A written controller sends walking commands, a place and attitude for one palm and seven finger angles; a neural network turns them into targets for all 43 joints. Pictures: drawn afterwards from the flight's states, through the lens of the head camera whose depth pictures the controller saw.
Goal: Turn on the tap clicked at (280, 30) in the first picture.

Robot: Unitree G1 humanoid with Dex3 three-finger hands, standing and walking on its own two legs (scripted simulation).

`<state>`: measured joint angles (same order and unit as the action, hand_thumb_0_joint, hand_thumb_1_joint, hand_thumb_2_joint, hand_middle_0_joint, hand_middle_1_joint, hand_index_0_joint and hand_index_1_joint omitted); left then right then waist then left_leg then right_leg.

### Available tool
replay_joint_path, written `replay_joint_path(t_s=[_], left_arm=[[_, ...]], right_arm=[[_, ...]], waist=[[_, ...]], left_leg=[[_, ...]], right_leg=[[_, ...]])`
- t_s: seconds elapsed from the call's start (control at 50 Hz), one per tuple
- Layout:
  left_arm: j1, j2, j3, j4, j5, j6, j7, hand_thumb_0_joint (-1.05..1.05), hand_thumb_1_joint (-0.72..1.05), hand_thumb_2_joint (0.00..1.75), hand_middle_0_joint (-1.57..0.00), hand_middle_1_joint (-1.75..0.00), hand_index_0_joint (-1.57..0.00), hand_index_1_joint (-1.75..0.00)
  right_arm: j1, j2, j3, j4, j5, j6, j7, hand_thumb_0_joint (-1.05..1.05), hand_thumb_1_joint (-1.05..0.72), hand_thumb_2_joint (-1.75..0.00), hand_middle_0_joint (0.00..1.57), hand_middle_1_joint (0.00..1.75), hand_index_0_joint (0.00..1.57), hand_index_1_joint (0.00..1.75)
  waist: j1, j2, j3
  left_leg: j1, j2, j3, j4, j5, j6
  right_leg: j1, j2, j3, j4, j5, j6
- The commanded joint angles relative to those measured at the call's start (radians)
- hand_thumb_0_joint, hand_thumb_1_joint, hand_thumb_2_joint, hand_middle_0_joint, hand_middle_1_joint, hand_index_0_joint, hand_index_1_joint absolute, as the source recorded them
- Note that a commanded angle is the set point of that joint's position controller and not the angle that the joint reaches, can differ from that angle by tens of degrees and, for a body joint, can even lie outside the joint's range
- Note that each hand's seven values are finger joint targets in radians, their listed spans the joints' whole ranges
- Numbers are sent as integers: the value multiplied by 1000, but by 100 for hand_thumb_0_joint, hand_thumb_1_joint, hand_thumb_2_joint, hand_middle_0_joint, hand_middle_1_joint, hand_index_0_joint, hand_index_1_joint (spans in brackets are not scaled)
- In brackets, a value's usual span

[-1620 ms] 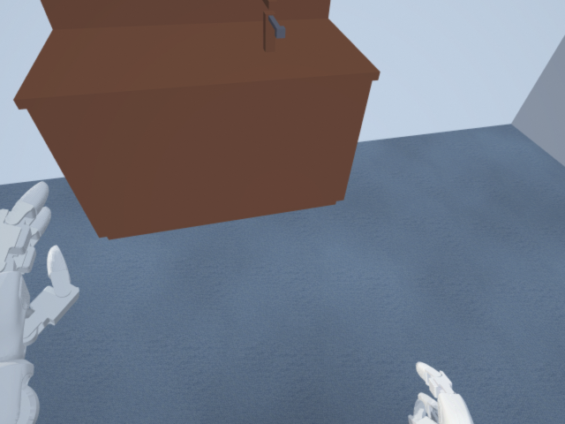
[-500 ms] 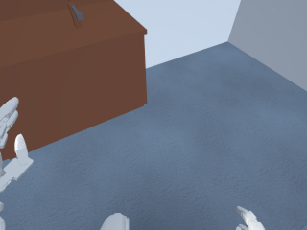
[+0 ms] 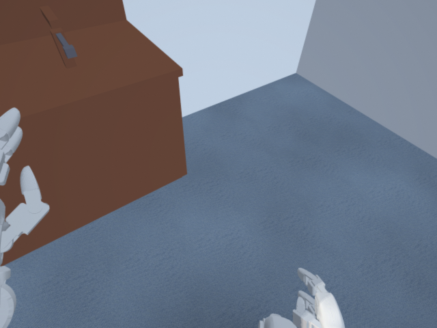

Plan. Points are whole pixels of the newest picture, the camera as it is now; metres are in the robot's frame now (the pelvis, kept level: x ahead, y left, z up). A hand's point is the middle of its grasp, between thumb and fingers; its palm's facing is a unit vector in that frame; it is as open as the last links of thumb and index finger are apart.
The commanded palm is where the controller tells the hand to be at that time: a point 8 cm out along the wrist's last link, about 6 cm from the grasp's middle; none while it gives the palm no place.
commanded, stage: walk to a spot facing it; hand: left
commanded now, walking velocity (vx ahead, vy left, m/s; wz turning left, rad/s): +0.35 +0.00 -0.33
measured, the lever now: (70, 51) +0.82 +0.52 +0.08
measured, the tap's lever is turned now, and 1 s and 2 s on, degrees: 0 0 0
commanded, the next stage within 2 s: turn to face it in 0.26 s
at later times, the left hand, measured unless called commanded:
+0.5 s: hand (140, 112) +0.39 +0.16 +0.21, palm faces +0.36 -0.79 -0.49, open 7.4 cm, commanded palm +0.34 +0.22 +0.18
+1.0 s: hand (107, 137) +0.37 +0.22 +0.17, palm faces +0.61 -0.69 -0.39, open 7.4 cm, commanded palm +0.31 +0.24 +0.18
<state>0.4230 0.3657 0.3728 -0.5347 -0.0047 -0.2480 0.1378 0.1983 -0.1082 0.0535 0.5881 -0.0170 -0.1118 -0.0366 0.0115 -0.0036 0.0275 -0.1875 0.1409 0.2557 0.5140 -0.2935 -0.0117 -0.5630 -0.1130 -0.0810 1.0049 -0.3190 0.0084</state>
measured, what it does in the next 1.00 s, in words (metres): walks ahead: right foot, then left foot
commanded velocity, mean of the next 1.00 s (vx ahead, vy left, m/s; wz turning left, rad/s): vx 0.09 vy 0.00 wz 0.28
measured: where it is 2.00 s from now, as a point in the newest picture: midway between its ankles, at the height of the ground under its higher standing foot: (225, 323)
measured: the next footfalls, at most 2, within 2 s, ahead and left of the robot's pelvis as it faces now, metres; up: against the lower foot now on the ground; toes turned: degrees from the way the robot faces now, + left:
right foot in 0.18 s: +0.17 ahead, -0.16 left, +0.00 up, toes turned -12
left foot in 0.54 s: +0.32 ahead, +0.07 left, +0.00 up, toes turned +8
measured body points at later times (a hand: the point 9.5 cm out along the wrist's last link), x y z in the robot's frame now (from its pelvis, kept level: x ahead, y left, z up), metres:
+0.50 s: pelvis +0.17 -0.05 -0.01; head +0.20 -0.05 +0.44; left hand +0.36 +0.20 +0.23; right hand +0.30 -0.33 -0.09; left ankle +0.27 +0.07 -0.72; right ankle +0.13 -0.15 -0.74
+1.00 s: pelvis +0.20 -0.07 -0.01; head +0.22 -0.07 +0.44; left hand +0.33 +0.25 +0.19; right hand +0.41 -0.26 -0.10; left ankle +0.19 +0.05 -0.72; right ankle +0.22 -0.20 -0.74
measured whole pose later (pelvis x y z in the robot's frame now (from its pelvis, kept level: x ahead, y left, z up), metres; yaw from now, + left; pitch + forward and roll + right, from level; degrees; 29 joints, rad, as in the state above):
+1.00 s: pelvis +0.20 -0.07 -0.01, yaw +11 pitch +0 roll +1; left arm 0.43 0.34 0.37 -0.45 -0.03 -0.19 0.16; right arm 0.21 -0.21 0.01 0.63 0.00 -0.05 -0.06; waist 0.02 0.00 0.01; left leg -0.35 0.02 0.08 0.73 -0.38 -0.02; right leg -0.27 -0.14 -0.16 0.62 -0.34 0.03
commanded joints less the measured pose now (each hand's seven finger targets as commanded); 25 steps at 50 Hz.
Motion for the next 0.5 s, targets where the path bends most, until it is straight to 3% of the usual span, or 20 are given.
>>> replay_joint_path(t_s=[0.0,0.06,0.08,0.1,0.12,0.14,0.16,0.18,0.2,0.22,0.26,0.32,0.38,0.42,0.46,0.48], left_arm=[[-61,109,88,-101,3,-47,17,0,90,90,-20,-30,-20,-30],[-107,120,76,-88,1,-49,10,0,90,90,-20,-30,-20,-30],[-111,135,83,-87,4,-48,11,0,90,90,-20,-30,-20,-30],[-120,134,75,-93,5,-43,10,0,90,90,-20,-30,-20,-30],[-131,156,80,-117,9,-37,12,0,90,90,-20,-30,-20,-30],[-147,195,99,-144,22,-33,19,0,90,90,-20,-30,-20,-30],[-97,213,126,-140,16,-27,26,0,90,90,-20,-30,-20,-30],[-125,255,174,-225,3,-37,38,0,90,90,-20,-30,-20,-30],[-74,237,168,-216,-9,-38,32,0,90,90,-20,-30,-20,-30],[-34,258,186,-273,-7,-44,37,0,90,90,-20,-30,-20,-30],[40,276,236,-340,-4,-64,45,0,90,90,-20,-30,-20,-30],[87,247,252,-342,-20,-72,54,0,90,90,-20,-30,-20,-30],[160,204,242,-280,-37,-67,59,0,90,90,-20,-30,-20,-30],[168,182,229,-191,-37,-58,66,0,90,90,-20,-30,-20,-30],[134,140,166,-143,-37,-42,63,0,90,90,-20,-30,-20,-30],[86,159,162,-147,-36,-43,63,0,90,90,-20,-30,-20,-30]], right_arm=[[-38,-197,-96,-120,5,-39,-27,0,-90,-90,20,30,20,30],[-38,-199,-101,-125,9,-43,-33,0,-90,-90,20,30,20,30],[-40,-197,-101,-125,10,-42,-33,0,-90,-90,20,30,20,30],[-33,-189,-98,-122,16,-38,-30,0,-90,-90,20,30,20,30],[-39,-176,-98,-122,27,-38,-24,0,-90,-90,20,30,20,30],[-39,-157,-98,-125,33,-32,-19,0,-90,-90,20,30,20,30],[-77,-141,-85,-149,28,-27,-21,0,-90,-90,20,30,20,30],[-95,-160,-82,-143,17,-28,-17,0,-90,-90,20,30,20,30],[-64,-176,-103,-121,21,-24,-10,0,-90,-90,20,30,20,30],[-81,-182,-100,-122,24,-10,-2,0,-90,-90,20,30,20,30],[-114,-178,-96,-107,28,23,4,0,-90,-90,20,30,20,30],[-96,-171,-100,-128,26,38,-3,0,-90,-90,20,30,20,30],[-81,-158,-103,-153,24,39,-11,0,-90,-90,20,30,20,30],[-43,-159,-106,-142,19,35,-18,0,-90,-90,20,30,20,30],[-18,-175,-126,-137,24,37,-33,0,-90,-90,20,30,20,30],[-3,-181,-129,-143,24,37,-39,0,-90,-90,20,30,20,30]], waist=[[-27,238,-2],[-22,201,-38],[-11,198,-67],[-4,158,-115],[11,51,-174],[6,-176,-237],[13,-309,-263],[11,-205,-265],[3,-155,-275],[4,-110,-244],[-12,-55,-231],[-28,-78,-169],[-5,-130,-168],[-15,-118,-165],[-41,-83,-145],[-49,-43,-157]], left_leg=[[-69,224,-81,-294,27,116],[47,205,-23,-170,196,100],[62,190,-1,-59,269,93],[62,150,25,93,343,79],[17,109,30,305,372,65],[-197,29,17,585,168,43],[-488,-97,-76,801,-285,17],[-521,-48,-205,879,-313,9],[-504,-17,-257,880,-259,2],[-533,-7,-264,887,-201,-9],[-532,20,-278,839,-146,-19],[-398,32,-240,549,-80,-20],[-282,-18,-141,256,-16,-10],[-204,-71,-76,137,107,-12],[-45,-91,-64,7,227,-4],[43,-81,-94,-35,276,14]], right_leg=[[93,24,-98,-169,43,22],[130,71,-158,-304,48,18],[196,92,-177,-382,54,10],[304,130,-204,-468,93,2],[434,113,-146,-526,146,-21],[618,-57,134,-525,390,-108],[773,-231,498,-539,748,-223],[751,-304,534,-550,753,-245],[708,-289,493,-572,563,-229],[679,-290,456,-583,490,-234],[616,-268,292,-589,456,-220],[452,-228,119,-623,484,-187],[481,-187,43,-571,584,-161],[474,-157,0,-534,573,-122],[397,-144,-35,-425,516,-67],[353,-119,-56,-317,476,-34]])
